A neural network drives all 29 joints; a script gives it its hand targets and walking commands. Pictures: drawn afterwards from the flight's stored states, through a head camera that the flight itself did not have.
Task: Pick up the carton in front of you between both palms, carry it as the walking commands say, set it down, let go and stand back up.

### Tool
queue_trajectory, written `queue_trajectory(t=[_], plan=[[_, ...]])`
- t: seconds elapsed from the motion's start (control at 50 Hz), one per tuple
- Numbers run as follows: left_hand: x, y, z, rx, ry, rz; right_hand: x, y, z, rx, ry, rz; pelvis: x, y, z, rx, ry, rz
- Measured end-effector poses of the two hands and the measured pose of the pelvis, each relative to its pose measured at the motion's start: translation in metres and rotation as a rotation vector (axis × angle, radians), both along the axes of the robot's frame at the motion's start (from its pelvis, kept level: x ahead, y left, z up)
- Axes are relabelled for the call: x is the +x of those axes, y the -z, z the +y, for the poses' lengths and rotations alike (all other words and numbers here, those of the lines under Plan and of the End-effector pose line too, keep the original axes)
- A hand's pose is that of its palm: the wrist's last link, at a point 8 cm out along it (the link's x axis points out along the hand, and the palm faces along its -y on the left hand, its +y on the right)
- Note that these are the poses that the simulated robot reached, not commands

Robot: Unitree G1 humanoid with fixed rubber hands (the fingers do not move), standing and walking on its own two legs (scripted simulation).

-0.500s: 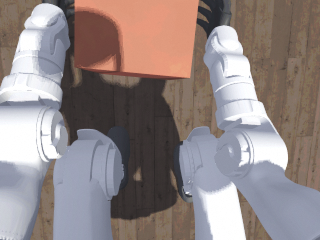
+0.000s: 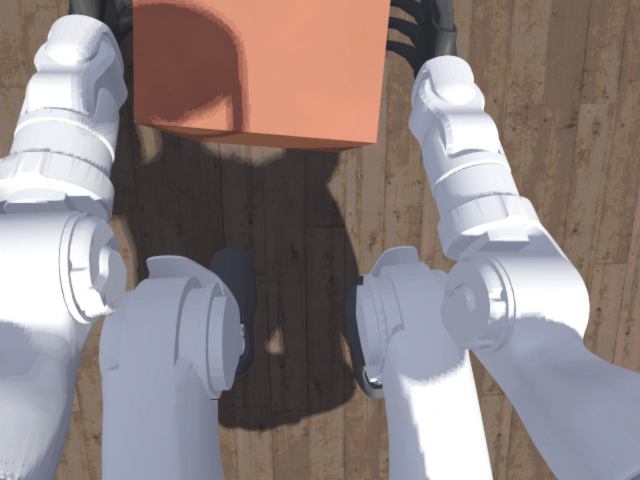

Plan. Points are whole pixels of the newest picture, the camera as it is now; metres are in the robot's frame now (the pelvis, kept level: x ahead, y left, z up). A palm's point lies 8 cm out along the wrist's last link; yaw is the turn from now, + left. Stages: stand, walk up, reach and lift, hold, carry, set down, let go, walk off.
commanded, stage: set down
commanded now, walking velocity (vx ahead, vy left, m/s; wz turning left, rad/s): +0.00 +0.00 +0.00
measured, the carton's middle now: (268, 51) +0.53 +0.07 -0.24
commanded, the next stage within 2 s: let go in 1.26 s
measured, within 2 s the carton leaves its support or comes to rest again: neither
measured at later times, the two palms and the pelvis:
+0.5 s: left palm out of the picture +0.51 +0.25 -0.08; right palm (504, 32) +0.51 -0.12 -0.08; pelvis -0.01 +0.00 +0.05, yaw +1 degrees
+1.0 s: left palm out of the picture +0.51 +0.27 +0.07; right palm out of the picture +0.51 -0.13 +0.07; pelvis +0.02 +0.01 +0.18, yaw +2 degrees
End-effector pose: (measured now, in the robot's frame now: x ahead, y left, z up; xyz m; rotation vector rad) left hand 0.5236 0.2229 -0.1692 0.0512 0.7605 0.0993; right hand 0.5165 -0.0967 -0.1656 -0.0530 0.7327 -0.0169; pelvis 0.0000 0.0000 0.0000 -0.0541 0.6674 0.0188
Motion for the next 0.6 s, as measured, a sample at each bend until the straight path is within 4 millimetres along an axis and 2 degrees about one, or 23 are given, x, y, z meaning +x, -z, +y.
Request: queue_trajectory(t=[0.1,0.16,0.22,0.3,0.38,0.48,0.6], plan=[[-0.028,0.027,0.019,0.033,-0.066,0.047,-0.023,0.022,-0.036,-0.049,0.072,0.042,-0.004,-0.001,0.001,-0.001,0.003,-0.026],[-0.029,0.024,0.033,0.042,-0.086,0.008,-0.028,0.024,-0.047,-0.049,0.080,0.030,-0.007,-0.001,0.000,0.006,0.001,-0.052],[-0.024,0.015,0.036,0.031,-0.086,-0.027,-0.023,0.016,-0.045,-0.040,0.071,0.006,-0.010,0.000,-0.001,0.009,0.002,-0.072],[-0.013,-0.005,0.033,0.013,-0.076,-0.073,-0.010,-0.007,-0.035,-0.030,0.066,-0.040,-0.013,-0.001,-0.002,0.008,-0.004,-0.083],[-0.007,-0.036,0.030,0.010,-0.059,-0.111,-0.002,-0.039,-0.026,-0.030,0.070,-0.076,-0.012,-0.012,-0.004,0.004,-0.010,-0.068],[-0.010,-0.078,0.030,0.017,-0.046,-0.110,-0.003,-0.083,-0.023,-0.039,0.084,-0.079,-0.007,-0.041,-0.003,-0.005,-0.016,-0.013],[-0.011,-0.120,0.032,0.018,-0.044,-0.100,-0.006,-0.123,-0.028,-0.044,0.099,-0.074,-0.001,-0.075,-0.001,-0.015,-0.021,0.061]])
